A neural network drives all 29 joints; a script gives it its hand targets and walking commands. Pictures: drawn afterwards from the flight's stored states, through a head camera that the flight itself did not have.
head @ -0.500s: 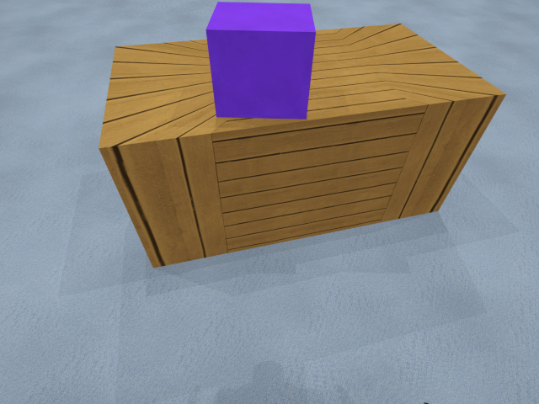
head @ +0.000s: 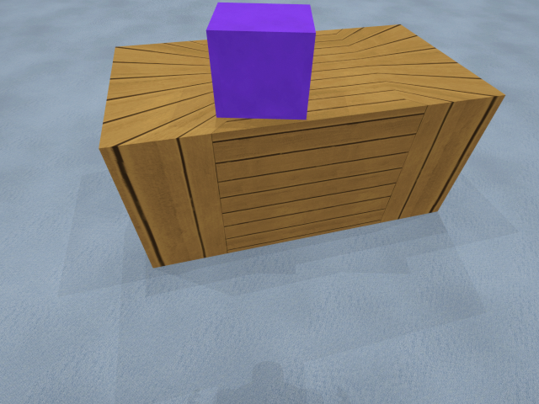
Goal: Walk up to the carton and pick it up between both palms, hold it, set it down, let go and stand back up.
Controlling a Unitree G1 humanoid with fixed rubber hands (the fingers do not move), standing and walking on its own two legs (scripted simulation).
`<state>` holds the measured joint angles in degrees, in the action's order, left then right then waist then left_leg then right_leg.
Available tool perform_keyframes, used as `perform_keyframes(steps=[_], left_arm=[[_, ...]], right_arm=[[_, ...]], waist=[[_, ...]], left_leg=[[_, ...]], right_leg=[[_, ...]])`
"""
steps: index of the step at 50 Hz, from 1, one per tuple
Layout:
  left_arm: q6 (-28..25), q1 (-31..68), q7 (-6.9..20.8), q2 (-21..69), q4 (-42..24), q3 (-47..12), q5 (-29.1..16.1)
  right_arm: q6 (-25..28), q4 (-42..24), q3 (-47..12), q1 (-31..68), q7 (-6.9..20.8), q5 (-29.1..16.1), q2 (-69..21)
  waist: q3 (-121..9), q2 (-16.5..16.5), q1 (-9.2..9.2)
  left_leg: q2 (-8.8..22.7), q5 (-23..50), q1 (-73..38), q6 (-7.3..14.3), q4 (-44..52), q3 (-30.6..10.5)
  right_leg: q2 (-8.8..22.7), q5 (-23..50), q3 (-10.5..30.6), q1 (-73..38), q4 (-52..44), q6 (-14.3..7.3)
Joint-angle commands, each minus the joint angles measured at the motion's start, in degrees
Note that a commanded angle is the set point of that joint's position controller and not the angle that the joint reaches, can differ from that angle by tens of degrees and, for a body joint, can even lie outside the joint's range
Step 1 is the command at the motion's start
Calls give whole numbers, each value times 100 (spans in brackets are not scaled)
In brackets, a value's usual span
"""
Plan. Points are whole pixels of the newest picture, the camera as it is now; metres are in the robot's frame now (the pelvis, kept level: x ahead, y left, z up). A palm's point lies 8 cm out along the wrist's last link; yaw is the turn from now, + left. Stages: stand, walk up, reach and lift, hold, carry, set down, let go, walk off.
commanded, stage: stand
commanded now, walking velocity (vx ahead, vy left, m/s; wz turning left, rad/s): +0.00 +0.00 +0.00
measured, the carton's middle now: (262, 61) +1.12 +0.03 +0.01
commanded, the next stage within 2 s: none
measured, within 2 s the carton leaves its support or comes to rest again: neither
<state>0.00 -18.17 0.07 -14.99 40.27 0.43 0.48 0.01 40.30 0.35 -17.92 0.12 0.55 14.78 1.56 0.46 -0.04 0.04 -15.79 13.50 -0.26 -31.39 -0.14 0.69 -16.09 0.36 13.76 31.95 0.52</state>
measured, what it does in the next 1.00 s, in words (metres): stands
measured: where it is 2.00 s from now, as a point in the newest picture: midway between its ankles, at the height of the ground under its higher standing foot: outside the picture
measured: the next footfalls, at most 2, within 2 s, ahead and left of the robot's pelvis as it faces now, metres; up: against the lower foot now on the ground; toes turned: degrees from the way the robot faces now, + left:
none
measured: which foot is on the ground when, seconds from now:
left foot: down 0.00-1.00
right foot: down 0.00-1.00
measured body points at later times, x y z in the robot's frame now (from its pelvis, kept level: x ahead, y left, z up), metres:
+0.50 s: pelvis +0.00 +0.00 +0.00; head +0.00 +0.00 +0.45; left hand +0.08 +0.26 -0.12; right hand +0.09 -0.26 -0.12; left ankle +0.01 +0.12 -0.73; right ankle +0.01 -0.12 -0.73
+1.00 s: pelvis +0.00 +0.00 +0.00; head +0.00 +0.00 +0.45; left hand +0.08 +0.26 -0.12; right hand +0.08 -0.26 -0.12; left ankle +0.01 +0.12 -0.73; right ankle +0.01 -0.13 -0.73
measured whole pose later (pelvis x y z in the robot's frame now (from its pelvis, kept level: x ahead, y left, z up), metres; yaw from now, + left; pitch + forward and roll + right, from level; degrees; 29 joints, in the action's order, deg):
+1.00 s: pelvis +0.00 +0.00 +0.00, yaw +0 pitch -2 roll +0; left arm 0.0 -19.0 -0.3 -15.2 42.8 0.2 0.4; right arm 0.0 43.0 0.1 -18.5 -0.2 0.4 14.9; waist 1.4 0.6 -0.1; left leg 0.0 -15.2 12.8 -0.3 -30.0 -0.2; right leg 0.7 -15.4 0.7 13.2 30.6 0.7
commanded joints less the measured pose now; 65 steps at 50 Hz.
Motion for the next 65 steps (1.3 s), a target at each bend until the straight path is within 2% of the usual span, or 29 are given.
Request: perform_keyframes(steps=[1, 65], left_arm=[[-126, -42, -34, -710, -433, 210, -1], [-111, -230, -90, -740, 2, 180, -12]], right_arm=[[119, -432, 212, -20, -34, -2, 726], [98, 3, 182, -171, -81, -20, 740]], waist=[[-25, -41, -2], [100, -35, -4]], left_leg=[[461, 360, 97, 201, 616, -499], [475, 399, 25, 193, 787, -514]], right_leg=[[426, 409, 486, 85, -639, -194], [426, 471, 523, 53, -795, -172]])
